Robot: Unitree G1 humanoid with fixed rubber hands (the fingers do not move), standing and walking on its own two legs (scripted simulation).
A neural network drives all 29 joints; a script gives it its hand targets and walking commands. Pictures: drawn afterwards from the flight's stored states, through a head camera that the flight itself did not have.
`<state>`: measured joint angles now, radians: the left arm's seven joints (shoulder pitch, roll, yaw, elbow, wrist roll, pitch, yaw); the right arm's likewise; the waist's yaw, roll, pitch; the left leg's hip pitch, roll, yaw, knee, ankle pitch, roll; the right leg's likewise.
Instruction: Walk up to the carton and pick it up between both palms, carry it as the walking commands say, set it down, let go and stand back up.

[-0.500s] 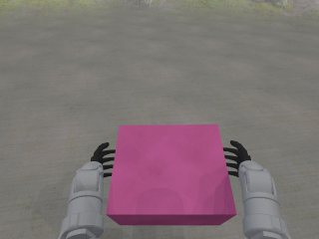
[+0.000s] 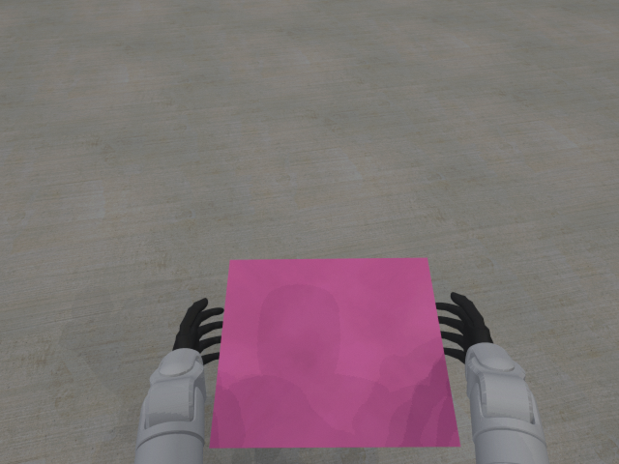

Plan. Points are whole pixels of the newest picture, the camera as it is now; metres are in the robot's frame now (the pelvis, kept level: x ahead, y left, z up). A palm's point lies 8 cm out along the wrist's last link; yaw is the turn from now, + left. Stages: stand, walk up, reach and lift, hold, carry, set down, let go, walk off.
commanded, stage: set down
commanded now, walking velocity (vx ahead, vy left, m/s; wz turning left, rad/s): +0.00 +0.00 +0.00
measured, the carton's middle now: (329, 354) +0.32 -0.03 -0.10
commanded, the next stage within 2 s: none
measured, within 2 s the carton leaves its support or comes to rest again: neither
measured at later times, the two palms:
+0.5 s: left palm (208, 364) +0.32 +0.16 -0.11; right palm (458, 359) +0.30 -0.22 -0.10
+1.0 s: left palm (223, 368) +0.34 +0.15 -0.21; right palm (439, 358) +0.33 -0.23 -0.19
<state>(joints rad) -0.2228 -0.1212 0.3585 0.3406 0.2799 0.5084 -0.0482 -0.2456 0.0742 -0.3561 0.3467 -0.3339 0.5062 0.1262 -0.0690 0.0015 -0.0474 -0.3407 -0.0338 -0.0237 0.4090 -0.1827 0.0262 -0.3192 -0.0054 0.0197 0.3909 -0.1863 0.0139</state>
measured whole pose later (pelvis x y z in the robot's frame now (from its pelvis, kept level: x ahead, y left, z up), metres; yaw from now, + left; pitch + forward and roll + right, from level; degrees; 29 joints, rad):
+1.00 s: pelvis -0.07 -0.01 -0.12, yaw -1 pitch +40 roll +0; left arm -0.67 -0.04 0.52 0.46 0.26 0.38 -0.07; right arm -0.68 -0.01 -0.45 0.45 -0.27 0.39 0.16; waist -0.06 0.02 -0.18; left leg -1.47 -0.03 -0.02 1.08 -0.31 0.01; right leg -1.46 0.02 0.02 1.08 -0.32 0.00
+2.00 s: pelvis -0.11 -0.01 -0.27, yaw +1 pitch +51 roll +0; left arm -1.03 0.11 0.48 0.67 0.15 0.37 0.04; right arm -1.03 -0.19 -0.39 0.66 -0.15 0.40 0.09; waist -0.05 0.05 -0.19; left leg -2.11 -0.04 -0.01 1.62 -0.42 0.00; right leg -2.10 0.02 0.02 1.64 -0.44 0.01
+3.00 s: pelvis -0.11 -0.01 -0.39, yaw +0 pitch +46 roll +0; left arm -1.35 0.30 0.28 0.87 -0.04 0.29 0.12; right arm -1.36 -0.36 -0.25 0.88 0.04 0.28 0.00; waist -0.04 0.02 0.18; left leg -2.36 -0.04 0.00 2.06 -0.50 0.00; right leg -2.35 0.03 0.01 2.07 -0.53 0.02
